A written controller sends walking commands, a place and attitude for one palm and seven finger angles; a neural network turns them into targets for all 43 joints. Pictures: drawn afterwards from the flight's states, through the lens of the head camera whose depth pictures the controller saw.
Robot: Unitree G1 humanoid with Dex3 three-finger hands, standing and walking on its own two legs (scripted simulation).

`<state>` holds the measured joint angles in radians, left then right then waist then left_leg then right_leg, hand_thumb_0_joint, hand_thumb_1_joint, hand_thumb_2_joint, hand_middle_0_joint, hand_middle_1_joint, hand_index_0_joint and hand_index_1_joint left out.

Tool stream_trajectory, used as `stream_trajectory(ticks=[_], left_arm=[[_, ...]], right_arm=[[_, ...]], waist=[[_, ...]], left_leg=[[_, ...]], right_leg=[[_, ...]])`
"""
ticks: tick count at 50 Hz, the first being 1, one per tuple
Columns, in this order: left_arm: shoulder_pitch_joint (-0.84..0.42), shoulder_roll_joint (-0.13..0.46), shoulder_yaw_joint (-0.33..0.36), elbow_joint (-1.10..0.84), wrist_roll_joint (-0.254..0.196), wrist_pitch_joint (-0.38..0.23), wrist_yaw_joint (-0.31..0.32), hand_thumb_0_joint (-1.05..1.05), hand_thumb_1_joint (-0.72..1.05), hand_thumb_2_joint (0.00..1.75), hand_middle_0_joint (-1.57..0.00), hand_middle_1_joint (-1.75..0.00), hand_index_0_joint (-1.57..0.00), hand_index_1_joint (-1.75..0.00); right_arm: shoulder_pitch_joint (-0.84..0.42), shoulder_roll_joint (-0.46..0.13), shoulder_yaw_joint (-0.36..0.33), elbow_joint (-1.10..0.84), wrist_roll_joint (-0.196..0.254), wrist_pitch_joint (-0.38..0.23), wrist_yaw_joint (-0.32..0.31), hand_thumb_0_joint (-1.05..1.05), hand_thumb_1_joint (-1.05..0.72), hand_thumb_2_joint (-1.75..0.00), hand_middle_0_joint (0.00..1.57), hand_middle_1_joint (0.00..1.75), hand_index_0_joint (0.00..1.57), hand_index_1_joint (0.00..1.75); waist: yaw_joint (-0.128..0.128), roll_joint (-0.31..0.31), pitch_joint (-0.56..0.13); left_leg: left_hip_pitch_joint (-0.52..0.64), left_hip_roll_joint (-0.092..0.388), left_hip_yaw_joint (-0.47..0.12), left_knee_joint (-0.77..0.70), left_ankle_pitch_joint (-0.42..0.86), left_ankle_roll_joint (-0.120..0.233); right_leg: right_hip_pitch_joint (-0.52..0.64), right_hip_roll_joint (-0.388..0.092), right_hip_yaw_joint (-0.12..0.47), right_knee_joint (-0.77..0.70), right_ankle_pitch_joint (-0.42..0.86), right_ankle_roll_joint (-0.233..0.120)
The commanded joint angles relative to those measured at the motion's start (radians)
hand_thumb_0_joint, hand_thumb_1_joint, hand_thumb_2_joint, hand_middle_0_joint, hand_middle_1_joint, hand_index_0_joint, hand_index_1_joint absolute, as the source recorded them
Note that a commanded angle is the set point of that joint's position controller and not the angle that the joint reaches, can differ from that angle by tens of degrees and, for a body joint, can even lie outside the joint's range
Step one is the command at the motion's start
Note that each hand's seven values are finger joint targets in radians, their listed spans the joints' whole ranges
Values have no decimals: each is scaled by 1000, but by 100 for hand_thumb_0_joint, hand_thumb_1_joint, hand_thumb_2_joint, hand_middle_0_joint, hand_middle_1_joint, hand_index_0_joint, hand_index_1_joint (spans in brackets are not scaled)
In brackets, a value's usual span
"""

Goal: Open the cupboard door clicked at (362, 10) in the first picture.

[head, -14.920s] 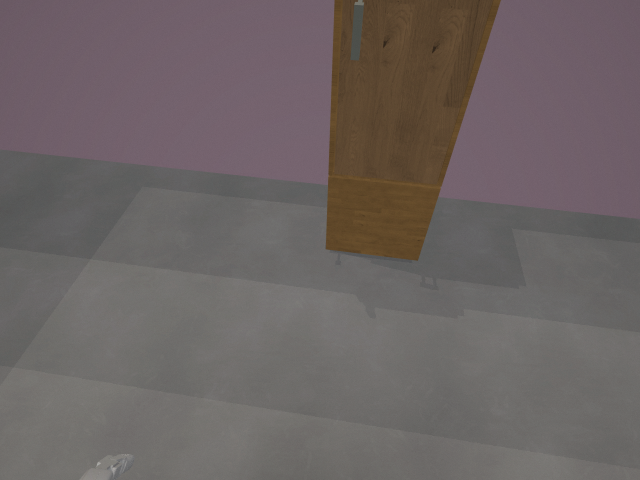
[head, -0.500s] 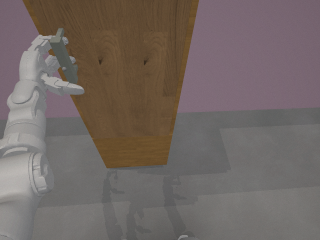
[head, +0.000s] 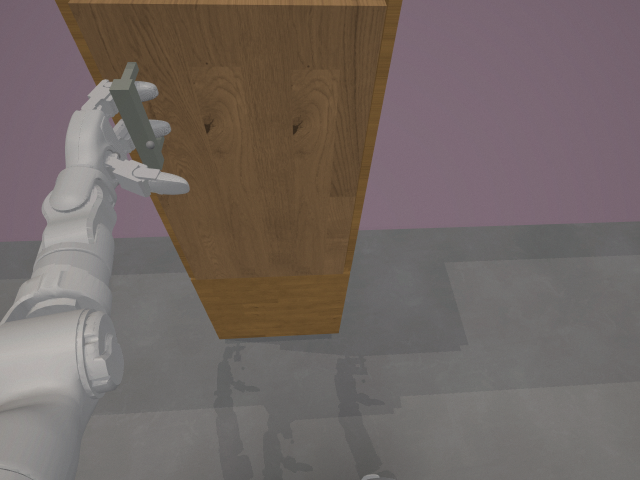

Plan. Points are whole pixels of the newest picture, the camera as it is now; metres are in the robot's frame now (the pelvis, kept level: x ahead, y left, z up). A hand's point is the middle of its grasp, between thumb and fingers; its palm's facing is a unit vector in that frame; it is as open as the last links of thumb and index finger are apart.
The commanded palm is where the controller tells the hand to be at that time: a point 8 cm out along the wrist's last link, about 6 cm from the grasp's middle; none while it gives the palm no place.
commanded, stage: slide the fingers in behind the handle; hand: left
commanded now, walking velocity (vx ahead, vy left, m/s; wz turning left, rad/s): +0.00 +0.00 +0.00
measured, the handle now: (143, 118) +0.54 +0.20 +0.14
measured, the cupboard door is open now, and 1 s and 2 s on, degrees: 0 0 42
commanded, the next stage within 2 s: close the thumb around the handle in 0.12 s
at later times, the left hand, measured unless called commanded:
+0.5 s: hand (140, 144) +0.49 +0.20 +0.15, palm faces +0.01 -1.00 +0.00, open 11.8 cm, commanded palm +0.47 +0.25 +0.14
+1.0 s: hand (158, 140) +0.50 +0.18 +0.15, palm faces +0.00 -1.00 +0.01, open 5.3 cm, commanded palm +0.47 +0.24 +0.14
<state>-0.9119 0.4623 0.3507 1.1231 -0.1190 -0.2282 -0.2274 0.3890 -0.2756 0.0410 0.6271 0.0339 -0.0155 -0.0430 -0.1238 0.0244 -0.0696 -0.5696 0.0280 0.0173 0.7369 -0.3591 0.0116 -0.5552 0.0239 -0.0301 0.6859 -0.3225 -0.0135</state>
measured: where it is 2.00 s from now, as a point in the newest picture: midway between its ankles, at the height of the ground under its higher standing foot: outside the picture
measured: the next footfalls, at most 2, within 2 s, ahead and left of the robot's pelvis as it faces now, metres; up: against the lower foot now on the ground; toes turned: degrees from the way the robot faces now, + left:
none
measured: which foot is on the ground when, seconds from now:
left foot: down 0.00-1.00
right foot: down 0.00-1.00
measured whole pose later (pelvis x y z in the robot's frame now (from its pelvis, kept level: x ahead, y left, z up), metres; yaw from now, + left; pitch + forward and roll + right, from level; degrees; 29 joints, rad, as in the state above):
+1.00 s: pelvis +0.00 +0.01 +0.00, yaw -1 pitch +12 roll -2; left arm -0.92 0.45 0.36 1.12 -0.11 -0.24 -0.21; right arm 0.41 -0.27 0.04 0.63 0.02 -0.01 -0.03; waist -0.13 0.03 -0.08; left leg -0.58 0.03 0.03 0.75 -0.37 0.02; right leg -0.57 0.02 -0.02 0.70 -0.33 -0.01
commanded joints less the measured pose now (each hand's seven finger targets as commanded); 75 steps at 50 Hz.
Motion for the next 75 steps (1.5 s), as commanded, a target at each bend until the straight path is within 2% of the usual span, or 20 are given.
stream_trajectory(ticks=[1, 5, 11, 17, 24, 26, 30, 36, 39, 42, 45, 48, 50, 51, 52, 62, 70, 73, 74, 75], left_arm=[[-533, 228, 3, -251, -10, -91, 4, 0, -50, 30, -30, -120, -30, -120], [-498, 223, 7, -186, -20, -77, -2, 0, -50, 30, -30, -120, -30, -120], [-520, 284, 45, -204, -14, -68, -2, 0, -50, 30, -30, -120, -30, -120], [-461, 279, 49, -225, -17, -93, -11, 0, -16, 44, -32, -124, -32, -124], [-502, 237, 5, -190, -29, -51, -29, 0, 23, 61, -35, -128, -35, -128], [-531, 276, 32, -218, -29, -60, -27, 0, 34, 66, -36, -129, -36, -129], [-524, 251, 23, -268, -30, -96, -16, 0, 56, 76, -38, -131, -38, -131], [-504, 222, 2, -177, -20, -56, -6, 0, 90, 90, -40, -135, -40, -135], [-527, 259, 32, -199, -15, -57, 7, 0, 90, 90, -40, -135, -40, -135], [-541, 236, 21, -275, -13, -86, 17, 0, 90, 90, -40, -135, -40, -135], [-490, 291, 76, -233, -15, -88, 29, 0, 90, 90, -40, -135, -40, -135], [-473, 266, 42, -202, 3, -70, 24, 0, 90, 90, -40, -135, -40, -135], [-472, 308, 72, -215, 7, -72, 26, 0, 90, 90, -40, -135, -40, -135], [-469, 302, 67, -231, 7, -73, 24, 0, 90, 90, -40, -135, -40, -135], [-517, 235, 10, -235, 2, -69, 22, 0, 90, 90, -40, -135, -40, -135], [-240, 211, 45, -426, -53, -64, 5, 0, 90, 90, -40, -135, -40, -135], [140, 114, 15, -706, -106, 18, 10, 0, 90, 90, -40, -135, -40, -135], [221, 55, -19, -811, -114, 61, 28, 0, 90, 90, -40, -135, -40, -135], [207, 46, 110, -888, -160, 93, 175, 0, 90, 90, -40, -135, -40, -135], [258, -76, 1, -910, -133, 124, 240, 0, 90, 90, -40, -135, -40, -135]], right_arm=[[103, -154, -66, -61, -7, -36, -11, 0, -90, -90, 20, 30, 20, 30], [106, -160, -66, -57, -6, -35, -11, 0, -90, -90, 20, 30, 20, 30], [113, -163, -66, -61, -8, -31, -13, 0, -90, -90, 20, 30, 20, 30], [110, -161, -67, -69, -8, -30, -9, 0, -90, -90, 20, 30, 20, 30], [116, -167, -67, -59, -3, -25, -17, 0, -90, -90, 20, 30, 20, 30], [117, -170, -70, -56, -7, -28, -19, 0, -90, -90, 20, 30, 20, 30], [117, -163, -69, -52, -12, -37, -12, 0, -90, -90, 20, 30, 20, 30], [119, -168, -68, -46, -10, -32, -8, 0, -90, -90, 20, 30, 20, 30], [126, -170, -69, -54, -13, -32, -9, 0, -90, -90, 20, 30, 20, 30], [121, -160, -70, -62, -16, -36, -4, 0, -90, -90, 20, 30, 20, 30], [127, -164, -69, -59, -16, -29, -4, 0, -90, -90, 20, 30, 20, 30], [117, -159, -65, -68, -12, -23, -5, 0, -90, -90, 20, 30, 20, 30], [118, -163, -67, -74, -12, -20, -6, 0, -90, -90, 20, 30, 20, 30], [115, -160, -67, -78, -11, -18, -6, 0, -90, -90, 20, 30, 20, 30], [110, -153, -65, -75, -9, -19, -6, 0, -90, -90, 20, 30, 20, 30], [67, -149, -78, -121, 0, -22, 3, 0, -90, -90, 20, 30, 20, 30], [-44, -125, -74, -188, 19, -31, 9, 0, -90, -90, 20, 30, 20, 30], [-86, -116, -72, -204, 24, -39, 9, 0, -90, -90, 20, 30, 20, 30], [-137, -82, -68, -211, 24, -48, 11, 0, -90, -90, 20, 30, 20, 30], [-154, -76, -65, -204, 18, -57, 19, 0, -90, -90, 20, 30, 20, 30]], waist=[[-11, 87, -404], [-16, 16, -369], [-8, 31, -389], [10, 65, -408], [-23, 32, -318], [-18, 45, -368], [-11, 96, -428], [-16, 68, -345], [-10, 39, -368], [-2, 88, -442], [5, 18, -425], [3, 29, -365], [12, 32, -391], [13, 48, -400], [-13, 73, -381], [62, 43, -458], [122, 4, -351], [124, -17, -301], [208, -19, -281], [167, 12, -253]], left_leg=[[270, -18, -33, -59, 321, 20], [232, -16, -33, -65, 293, 23], [212, -18, -28, -62, 305, 24], [233, -18, -26, -57, 338, 20], [209, -14, -34, -71, 274, 25], [229, -12, -39, -70, 281, 22], [301, -7, -52, -53, 358, 12], [247, -8, -52, -63, 319, 12], [237, -11, -54, -60, 319, 16], [295, -9, -52, -48, 391, 9], [251, -9, -45, -49, 390, 14], [197, -14, -29, -59, 334, 17], [202, -17, -27, -57, 342, 21], [211, -17, -24, -57, 353, 20], [227, -16, -24, -56, 339, 19], [260, -17, -4, -68, 416, 22], [247, -21, 23, -118, 414, 30], [258, -20, 22, -139, 379, 28], [218, -28, 16, -147, 369, 18], [248, -24, 23, -160, 352, 11]], right_leg=[[107, 14, 15, -58, 330, -5], [110, 16, 11, -64, 316, -3], [135, 13, 18, -62, 337, -2], [143, 18, 15, -53, 356, -7], [89, 17, 6, -75, 288, -6], [96, 16, 9, -73, 287, -5], [75, 21, 2, -53, 311, -8], [46, 18, -5, -57, 279, -9], [73, 18, -4, -53, 284, -10], [84, 20, -1, -41, 332, -9], [116, 22, 2, -40, 356, -5], [121, 17, 5, -46, 344, -4], [147, 17, 11, -45, 361, -5], [152, 16, 12, -46, 372, -6], [117, 17, 10, -53, 353, -4], [244, 21, 14, -53, 452, -9], [332, 10, 11, -81, 504, -8], [325, 8, 4, -98, 467, -6], [330, 9, -10, -116, 405, -6], [307, 8, -12, -118, 383, -2]])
